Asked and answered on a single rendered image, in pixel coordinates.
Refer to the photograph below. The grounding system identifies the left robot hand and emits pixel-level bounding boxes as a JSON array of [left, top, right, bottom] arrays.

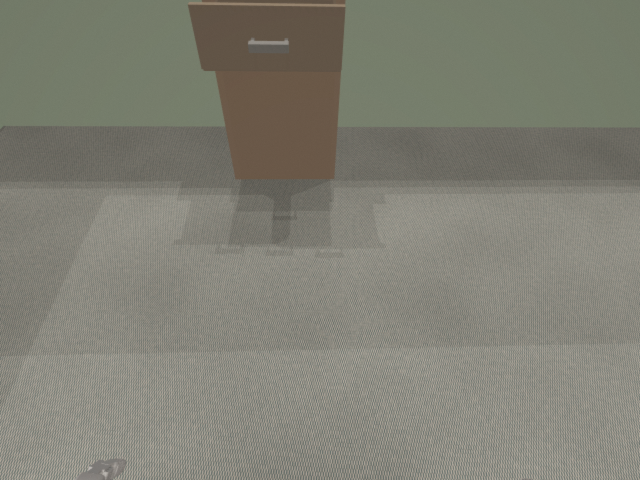
[[74, 458, 126, 480]]

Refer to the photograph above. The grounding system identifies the drawer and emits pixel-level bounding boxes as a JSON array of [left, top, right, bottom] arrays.
[[188, 0, 346, 72]]

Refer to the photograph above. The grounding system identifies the cabinet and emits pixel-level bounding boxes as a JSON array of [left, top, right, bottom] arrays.
[[202, 0, 345, 179]]

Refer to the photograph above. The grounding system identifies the handle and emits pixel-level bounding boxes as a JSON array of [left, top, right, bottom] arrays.
[[248, 38, 289, 53]]

